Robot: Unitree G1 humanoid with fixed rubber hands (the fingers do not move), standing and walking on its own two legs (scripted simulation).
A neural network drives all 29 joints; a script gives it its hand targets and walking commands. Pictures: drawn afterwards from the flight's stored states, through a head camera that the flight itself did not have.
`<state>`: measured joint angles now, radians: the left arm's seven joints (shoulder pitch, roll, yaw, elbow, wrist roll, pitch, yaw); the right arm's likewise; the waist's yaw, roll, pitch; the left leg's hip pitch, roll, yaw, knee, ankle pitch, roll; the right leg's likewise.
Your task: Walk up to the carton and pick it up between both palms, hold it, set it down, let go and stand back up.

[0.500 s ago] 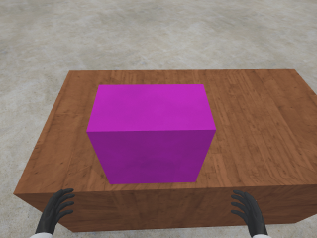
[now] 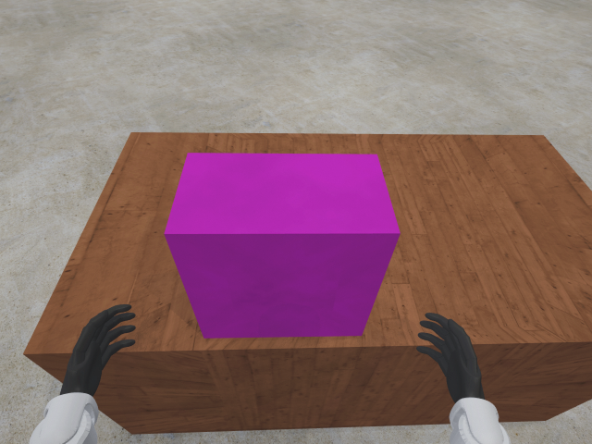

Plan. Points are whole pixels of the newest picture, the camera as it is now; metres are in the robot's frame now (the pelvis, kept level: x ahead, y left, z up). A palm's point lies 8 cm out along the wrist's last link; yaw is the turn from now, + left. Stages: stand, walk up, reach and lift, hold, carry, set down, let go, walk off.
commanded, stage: reach and lift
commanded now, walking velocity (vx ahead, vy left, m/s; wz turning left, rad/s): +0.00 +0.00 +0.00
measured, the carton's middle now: (283, 253) +0.41 +0.02 -0.01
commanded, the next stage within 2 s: none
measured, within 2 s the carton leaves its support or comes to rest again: neither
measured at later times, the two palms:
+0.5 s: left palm (100, 292) +0.29 +0.26 +0.06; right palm (469, 308) +0.28 -0.23 +0.04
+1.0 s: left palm (105, 219) +0.36 +0.25 +0.13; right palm (481, 245) +0.34 -0.25 +0.10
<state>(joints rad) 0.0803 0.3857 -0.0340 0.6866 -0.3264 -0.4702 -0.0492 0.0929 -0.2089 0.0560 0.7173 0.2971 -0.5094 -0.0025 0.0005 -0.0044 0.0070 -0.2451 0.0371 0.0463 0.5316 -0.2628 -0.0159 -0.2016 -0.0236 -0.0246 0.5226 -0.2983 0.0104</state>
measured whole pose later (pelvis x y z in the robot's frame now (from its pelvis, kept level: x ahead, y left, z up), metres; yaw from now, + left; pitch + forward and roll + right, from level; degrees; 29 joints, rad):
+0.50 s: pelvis +0.01 +0.00 +0.01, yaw -1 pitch +0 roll +0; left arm -0.10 0.39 0.03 0.43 -0.33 -0.05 -0.04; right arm -0.03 -0.33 0.04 0.41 0.38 -0.09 -0.02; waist 0.02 0.00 0.00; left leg -0.17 0.04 0.06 0.39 -0.21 -0.02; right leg -0.13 -0.01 -0.01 0.36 -0.22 0.01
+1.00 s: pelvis +0.01 +0.00 +0.01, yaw -1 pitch +1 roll +0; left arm -0.38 0.44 0.11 0.35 -0.31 0.31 -0.05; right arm -0.30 -0.40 0.01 0.35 0.42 0.18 -0.07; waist 0.01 0.00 0.00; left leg -0.18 0.05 0.07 0.32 -0.16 -0.02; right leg -0.14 -0.01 0.00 0.29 -0.17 0.01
